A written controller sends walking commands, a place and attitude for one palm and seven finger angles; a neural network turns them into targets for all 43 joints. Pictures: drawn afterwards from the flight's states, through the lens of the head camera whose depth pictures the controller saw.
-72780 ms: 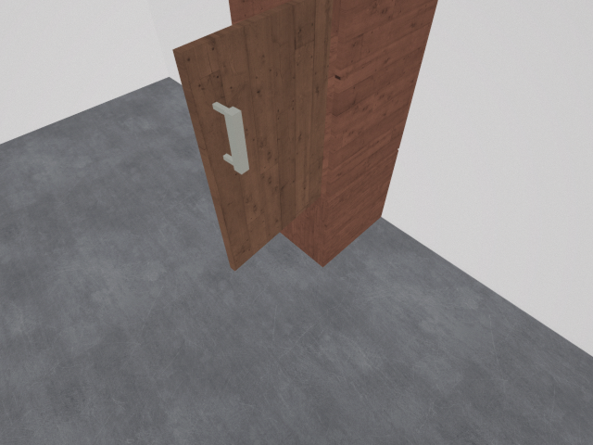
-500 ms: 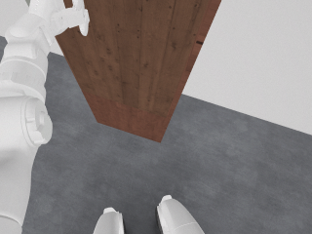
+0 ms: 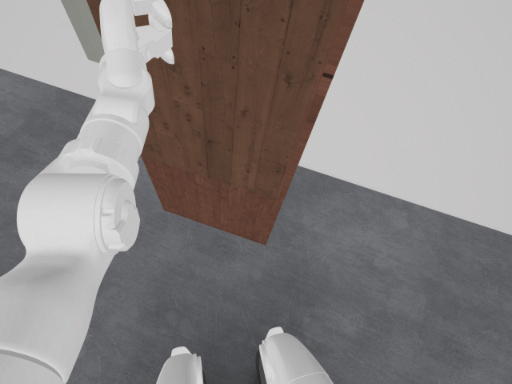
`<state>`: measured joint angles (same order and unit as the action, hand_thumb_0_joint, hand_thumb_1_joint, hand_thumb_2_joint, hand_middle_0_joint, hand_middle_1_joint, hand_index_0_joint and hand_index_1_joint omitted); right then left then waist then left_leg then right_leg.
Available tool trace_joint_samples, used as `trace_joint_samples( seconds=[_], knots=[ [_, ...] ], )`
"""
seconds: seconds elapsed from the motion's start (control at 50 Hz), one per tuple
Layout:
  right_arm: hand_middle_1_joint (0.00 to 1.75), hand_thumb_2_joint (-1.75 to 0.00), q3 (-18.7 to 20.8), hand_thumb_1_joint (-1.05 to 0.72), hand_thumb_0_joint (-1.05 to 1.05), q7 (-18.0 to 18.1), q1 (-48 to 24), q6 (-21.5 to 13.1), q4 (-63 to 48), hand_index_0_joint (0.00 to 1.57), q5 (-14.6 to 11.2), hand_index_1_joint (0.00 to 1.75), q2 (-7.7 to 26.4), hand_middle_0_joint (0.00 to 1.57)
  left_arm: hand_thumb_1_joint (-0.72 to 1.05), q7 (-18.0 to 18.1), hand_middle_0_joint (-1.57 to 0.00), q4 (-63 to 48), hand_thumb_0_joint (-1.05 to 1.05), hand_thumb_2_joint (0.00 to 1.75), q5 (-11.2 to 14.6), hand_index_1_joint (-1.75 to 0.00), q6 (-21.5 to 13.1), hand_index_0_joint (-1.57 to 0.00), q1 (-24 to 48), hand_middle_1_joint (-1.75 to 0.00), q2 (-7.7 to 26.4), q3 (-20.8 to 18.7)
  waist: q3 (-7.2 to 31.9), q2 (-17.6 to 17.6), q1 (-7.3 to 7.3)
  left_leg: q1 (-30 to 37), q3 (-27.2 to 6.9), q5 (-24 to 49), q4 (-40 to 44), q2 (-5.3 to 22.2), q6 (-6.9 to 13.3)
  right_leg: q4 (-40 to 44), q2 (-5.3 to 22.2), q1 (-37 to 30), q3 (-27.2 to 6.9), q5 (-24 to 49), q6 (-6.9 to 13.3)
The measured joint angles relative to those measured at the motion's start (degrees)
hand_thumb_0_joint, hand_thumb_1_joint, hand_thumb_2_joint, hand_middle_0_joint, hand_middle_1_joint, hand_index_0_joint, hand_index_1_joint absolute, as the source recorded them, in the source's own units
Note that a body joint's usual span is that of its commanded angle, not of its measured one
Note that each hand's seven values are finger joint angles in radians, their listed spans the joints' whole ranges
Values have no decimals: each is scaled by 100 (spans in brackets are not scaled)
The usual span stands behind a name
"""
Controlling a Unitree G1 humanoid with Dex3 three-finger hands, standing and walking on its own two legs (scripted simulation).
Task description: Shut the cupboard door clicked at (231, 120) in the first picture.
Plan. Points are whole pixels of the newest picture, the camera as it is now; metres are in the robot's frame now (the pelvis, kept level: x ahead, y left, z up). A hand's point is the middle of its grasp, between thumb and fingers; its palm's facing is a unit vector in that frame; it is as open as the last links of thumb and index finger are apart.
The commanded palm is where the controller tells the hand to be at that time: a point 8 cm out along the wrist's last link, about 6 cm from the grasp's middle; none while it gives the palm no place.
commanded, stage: pull the fist back off the door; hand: left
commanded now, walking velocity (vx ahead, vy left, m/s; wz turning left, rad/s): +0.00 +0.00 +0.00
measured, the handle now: (88, 9) +0.65 +0.13 +0.15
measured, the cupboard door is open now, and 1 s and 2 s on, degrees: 0 0 0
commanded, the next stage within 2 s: draw the hand back to the body in 0.54 s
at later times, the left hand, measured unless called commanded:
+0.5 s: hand (153, 73) +0.52 +0.05 +0.15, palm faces -0.01 -1.00 -0.01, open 3.1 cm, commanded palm +0.49 +0.09 +0.16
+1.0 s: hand (98, 117) +0.43 +0.11 +0.17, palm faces +0.00 -1.00 -0.03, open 3.1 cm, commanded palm +0.39 +0.15 +0.18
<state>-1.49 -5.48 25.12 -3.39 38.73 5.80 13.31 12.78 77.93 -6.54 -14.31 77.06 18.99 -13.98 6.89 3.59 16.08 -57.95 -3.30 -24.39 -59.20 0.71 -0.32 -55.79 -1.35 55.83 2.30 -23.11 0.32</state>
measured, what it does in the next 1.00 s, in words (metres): rises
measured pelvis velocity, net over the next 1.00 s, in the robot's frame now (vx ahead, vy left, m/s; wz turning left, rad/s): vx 0.03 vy -0.01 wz -0.02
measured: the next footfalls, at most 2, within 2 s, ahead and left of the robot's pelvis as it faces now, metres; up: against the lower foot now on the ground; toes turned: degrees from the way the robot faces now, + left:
none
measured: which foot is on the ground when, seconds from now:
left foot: down 0.00-1.00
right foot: down 0.00-1.00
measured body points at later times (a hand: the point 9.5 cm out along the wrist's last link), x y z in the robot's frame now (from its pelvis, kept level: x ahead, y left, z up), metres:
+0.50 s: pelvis +0.03 -0.01 +0.04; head +0.10 -0.02 +0.48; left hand +0.51 +0.10 +0.15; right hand +0.03 -0.28 -0.08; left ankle +0.03 +0.12 -0.67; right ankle +0.03 -0.12 -0.67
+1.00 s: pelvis +0.03 -0.01 +0.05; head +0.05 -0.03 +0.50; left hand +0.42 +0.16 +0.18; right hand +0.11 -0.26 -0.07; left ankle +0.03 +0.12 -0.67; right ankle +0.03 -0.12 -0.67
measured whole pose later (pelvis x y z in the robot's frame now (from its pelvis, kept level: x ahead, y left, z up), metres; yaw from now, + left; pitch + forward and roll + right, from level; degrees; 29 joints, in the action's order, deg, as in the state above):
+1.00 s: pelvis +0.03 -0.01 +0.05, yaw -1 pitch +6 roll +0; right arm 0.0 0.4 20.7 0.7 35.0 -2.2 14.0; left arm -1.0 31.6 8.4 -10.2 24.8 9.7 -7.6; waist 5.4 3.2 2.3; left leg -25.1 -0.1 -21.5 -40.6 1.4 -0.6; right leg -40.0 -1.8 25.3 -0.9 -20.6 0.8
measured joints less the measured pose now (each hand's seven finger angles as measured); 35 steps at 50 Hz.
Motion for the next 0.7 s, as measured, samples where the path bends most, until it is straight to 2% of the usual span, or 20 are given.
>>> trace_joint_samples(
  seconds=[0.04, 0.12, 0.2, 0.28, 0.36, 0.5, 0.6, 0.7],
  knots=[
    [30, -90, -19, -90, 0, 39, 34, 75, -23, 20, -64, 30, 20, 20, 88, -152, -129, 115, 0, 95, 89, -150, 71, -130, 0, -150, 66, -32, -50, 30, 2, 134, 41, 32, 103, 11, 7, 85, -9, -111, -41, 38, -2],
    [30, -90, -13, -90, 0, 126, 196, 159, -68, 20, -155, 30, 106, 20, 91, -407, -129, 109, -1, 94, 448, -150, 207, -130, -171, -150, 55, -215, -90, 68, -73, 459, 150, 116, 401, 34, 16, 325, -25, -370, -150, 129, -8],
    [30, -90, 45, -90, 0, 146, 380, 179, -85, 20, -178, 30, 199, 20, 91, -515, -129, -278, 0, 92, 667, -150, -82, -130, -701, -150, -165, -376, -51, 58, -221, 813, 262, 149, 670, 68, 12, 526, -54, -651, -262, 169, -3],
    [30, -90, 138, -90, 0, 131, 440, 255, -108, 20, -211, 30, 240, 20, 91, -531, -129, -711, 1, 91, 625, -150, -373, -130, -1342, -150, -383, -356, -18, -3, -359, 1145, 325, 129, 843, 100, -5, 650, -85, -934, -324, 150, 17],
    [30, -90, 231, -90, 0, 159, 360, 359, -170, 20, -287, 30, 243, 20, 91, -559, -129, -1170, 1, 90, 651, -150, -404, -130, -2004, -150, -563, -207, -45, -66, -506, 1473, 338, 117, 998, 119, -23, 783, -102, -1246, -337, 135, 41],
    [30, -90, 339, -90, 0, 294, -23, 322, -203, 20, -441, 30, 228, 20, 91, -677, -130, -2357, 2, 90, 990, -150, -388, -130, -3055, -150, -951, 303, -85, -86, -826, 2018, 289, 109, 1229, 121, -45, 1042, -102, -1823, -290, 125, 58],
    [30, -90, 308, -91, 0, 369, -430, 291, -156, 20, -520, 30, 184, 20, 90, -712, -130, -2282, 2, 90, 1006, -150, -203, -130, -2985, -150, -1101, 680, -70, -107, -952, 2242, 199, 117, 1294, 67, -47, 1108, -48, -2088, -201, 91, 57],
    [30, -90, 218, -91, 0, 405, -729, 266, -234, 20, -539, 30, 103, 20, 90, -693, -130, -1977, 2, 90, 1066, -150, -58, -130, -2718, -150, -1196, 612, -83, -155, -970, 2301, 203, 173, 1363, 30, -46, 1120, -11, -2125, -204, 112, 58]
  ],
)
